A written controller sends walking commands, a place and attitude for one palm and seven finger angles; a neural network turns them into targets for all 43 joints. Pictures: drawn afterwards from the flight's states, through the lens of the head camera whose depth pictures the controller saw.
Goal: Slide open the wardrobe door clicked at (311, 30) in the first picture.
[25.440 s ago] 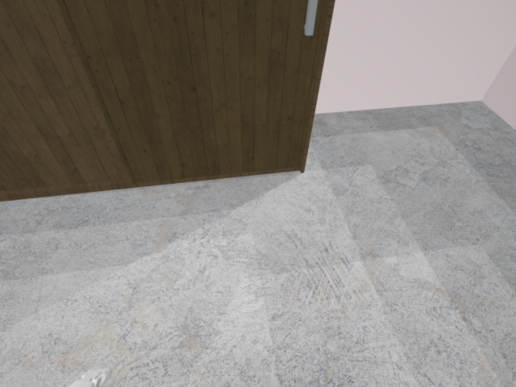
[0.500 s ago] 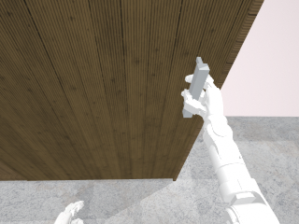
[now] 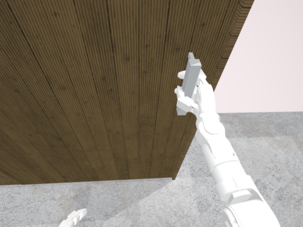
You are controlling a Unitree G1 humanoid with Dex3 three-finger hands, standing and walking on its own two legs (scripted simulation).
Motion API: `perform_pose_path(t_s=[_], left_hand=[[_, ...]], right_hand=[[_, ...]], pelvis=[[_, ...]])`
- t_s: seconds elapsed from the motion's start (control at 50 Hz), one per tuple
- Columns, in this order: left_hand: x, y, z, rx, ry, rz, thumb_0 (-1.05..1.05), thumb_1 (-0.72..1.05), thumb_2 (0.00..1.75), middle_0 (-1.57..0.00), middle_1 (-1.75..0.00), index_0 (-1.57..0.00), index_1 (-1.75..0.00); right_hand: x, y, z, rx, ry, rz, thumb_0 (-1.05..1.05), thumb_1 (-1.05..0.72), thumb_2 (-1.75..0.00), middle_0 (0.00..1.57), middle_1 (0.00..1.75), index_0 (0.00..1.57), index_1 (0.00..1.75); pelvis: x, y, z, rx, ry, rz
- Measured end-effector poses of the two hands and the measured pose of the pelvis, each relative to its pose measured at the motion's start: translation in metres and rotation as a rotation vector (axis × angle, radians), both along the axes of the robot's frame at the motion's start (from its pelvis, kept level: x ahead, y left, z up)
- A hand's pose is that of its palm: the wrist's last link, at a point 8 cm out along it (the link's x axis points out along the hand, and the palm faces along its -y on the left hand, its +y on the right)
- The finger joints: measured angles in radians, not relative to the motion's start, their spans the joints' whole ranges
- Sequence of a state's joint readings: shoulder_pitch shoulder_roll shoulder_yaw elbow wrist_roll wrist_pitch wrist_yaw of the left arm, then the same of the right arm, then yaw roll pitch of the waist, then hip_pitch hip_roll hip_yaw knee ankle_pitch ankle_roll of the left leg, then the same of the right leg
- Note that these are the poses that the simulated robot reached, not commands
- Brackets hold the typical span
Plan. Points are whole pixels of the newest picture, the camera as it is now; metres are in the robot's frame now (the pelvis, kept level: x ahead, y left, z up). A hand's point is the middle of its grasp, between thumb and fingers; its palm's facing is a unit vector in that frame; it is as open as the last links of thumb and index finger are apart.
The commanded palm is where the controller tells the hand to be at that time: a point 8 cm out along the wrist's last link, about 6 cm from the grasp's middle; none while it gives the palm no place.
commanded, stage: tug the door sideways, standing still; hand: right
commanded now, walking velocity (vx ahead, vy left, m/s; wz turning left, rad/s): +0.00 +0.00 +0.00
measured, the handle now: (185, 85) +0.47 -0.05 +0.12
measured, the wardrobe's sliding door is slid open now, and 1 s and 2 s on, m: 0.01 0.02 0.29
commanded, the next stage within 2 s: step sideways, sliding the door along in 0.06 s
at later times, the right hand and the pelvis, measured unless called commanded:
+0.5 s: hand (178, 99) +0.41 -0.03 +0.13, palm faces -0.08 +0.99 -0.10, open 6.3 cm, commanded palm +0.39 -0.05 +0.13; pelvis -0.02 +0.03 +0.00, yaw +6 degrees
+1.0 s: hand (172, 97) +0.42 -0.01 +0.13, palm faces +0.09 +0.99 -0.06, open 6.3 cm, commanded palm +0.39 +0.01 +0.13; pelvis +0.00 +0.14 +0.02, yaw +2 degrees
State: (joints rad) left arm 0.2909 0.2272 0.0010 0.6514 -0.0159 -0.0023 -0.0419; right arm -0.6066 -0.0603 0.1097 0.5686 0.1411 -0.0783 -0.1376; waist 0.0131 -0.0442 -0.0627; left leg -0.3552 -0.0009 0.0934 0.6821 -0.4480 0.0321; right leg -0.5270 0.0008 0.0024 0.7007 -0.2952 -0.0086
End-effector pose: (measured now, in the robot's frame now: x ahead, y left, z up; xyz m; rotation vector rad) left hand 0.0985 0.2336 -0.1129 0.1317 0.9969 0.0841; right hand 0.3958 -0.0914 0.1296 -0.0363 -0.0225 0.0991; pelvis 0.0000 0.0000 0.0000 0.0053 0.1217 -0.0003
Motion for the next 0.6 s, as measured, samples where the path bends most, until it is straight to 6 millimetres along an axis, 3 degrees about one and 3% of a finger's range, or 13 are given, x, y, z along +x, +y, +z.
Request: perform_pose_path(t_s=[0.18,0.34,0.48,0.6], left_hand=[[0.004,-0.003,0.002,0.001,-0.02,-0.008,0.01,0.91,0.9,-0.2,-0.3,-0.19,-0.3],[0.001,0.003,0.003,0.058,-0.034,0.128,0.01,0.9,0.9,-0.2,-0.3,-0.2,-0.3],[-0.015,0.018,-0.005,0.04,-0.019,0.14,0.01,0.9,0.9,-0.2,-0.3,-0.2,-0.3],[-0.025,0.053,-0.01,0.079,0.038,0.114,0.01,0.9,0.9,-0.2,-0.3,-0.2,-0.3]], right_hand=[[0.0,0.005,0.0,0.002,0.001,0.008,-0.01,-0.71,-0.79,0.3,1.39,0.24,1.4],[0.004,0.001,0.001,-0.044,-0.021,0.053,-0.03,-0.66,-0.78,0.36,1.35,0.28,1.4],[0.001,0.004,0.003,-0.058,0.002,-0.005,-0.02,-0.66,-0.8,0.37,1.33,0.27,1.4],[-0.002,0.011,0.003,-0.057,0.007,-0.09,-0.01,-0.7,-0.83,0.36,1.35,0.23,1.4]], pelvis=[[-0.002,-0.002,-0.001,0.003,0.0,-0.001],[-0.009,-0.002,0.001,0.0,-0.067,0.076],[-0.023,0.024,-0.001,0.014,-0.134,0.104],[-0.023,0.051,-0.003,0.025,-0.163,0.041]])
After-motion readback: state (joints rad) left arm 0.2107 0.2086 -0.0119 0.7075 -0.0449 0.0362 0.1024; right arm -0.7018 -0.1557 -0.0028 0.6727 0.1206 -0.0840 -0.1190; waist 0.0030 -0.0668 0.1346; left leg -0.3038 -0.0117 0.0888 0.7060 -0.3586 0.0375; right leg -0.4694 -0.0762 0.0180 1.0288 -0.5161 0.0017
